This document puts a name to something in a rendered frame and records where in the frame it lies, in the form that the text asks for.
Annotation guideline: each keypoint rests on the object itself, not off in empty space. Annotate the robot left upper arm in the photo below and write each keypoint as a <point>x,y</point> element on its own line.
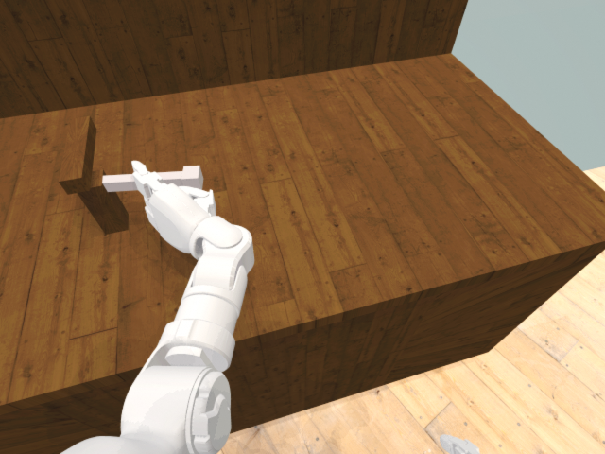
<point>170,410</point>

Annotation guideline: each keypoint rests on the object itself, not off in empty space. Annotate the robot left forearm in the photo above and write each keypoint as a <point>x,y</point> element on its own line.
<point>202,332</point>

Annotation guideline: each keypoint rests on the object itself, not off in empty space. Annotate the tap lever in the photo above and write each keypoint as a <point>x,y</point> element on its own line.
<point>190,176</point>

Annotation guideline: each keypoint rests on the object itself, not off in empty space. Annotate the left robot hand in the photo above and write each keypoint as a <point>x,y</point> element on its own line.
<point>175,212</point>

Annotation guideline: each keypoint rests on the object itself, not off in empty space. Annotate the right robot hand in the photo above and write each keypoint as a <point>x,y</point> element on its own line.
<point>454,445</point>

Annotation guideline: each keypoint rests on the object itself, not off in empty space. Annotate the counter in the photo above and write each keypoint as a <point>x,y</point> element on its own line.
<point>403,216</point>

